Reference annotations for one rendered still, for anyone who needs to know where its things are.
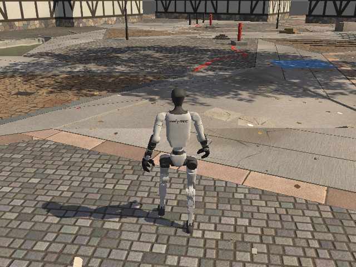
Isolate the robot left forearm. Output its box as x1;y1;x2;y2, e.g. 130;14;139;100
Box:
144;135;156;160

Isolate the robot right forearm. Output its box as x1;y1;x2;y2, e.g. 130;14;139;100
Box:
200;134;209;151

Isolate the robot left upper arm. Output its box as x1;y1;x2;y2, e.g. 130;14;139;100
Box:
151;112;167;144

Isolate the robot right foot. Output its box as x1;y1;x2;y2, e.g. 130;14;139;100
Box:
186;220;194;234

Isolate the robot right shin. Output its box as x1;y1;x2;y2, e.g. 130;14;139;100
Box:
187;189;195;226

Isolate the robot left hand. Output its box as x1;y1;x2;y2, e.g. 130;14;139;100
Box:
142;158;155;172

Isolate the robot right hand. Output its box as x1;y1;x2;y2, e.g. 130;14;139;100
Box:
197;149;210;159

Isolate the robot right upper arm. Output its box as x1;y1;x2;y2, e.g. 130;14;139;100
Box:
190;112;206;142

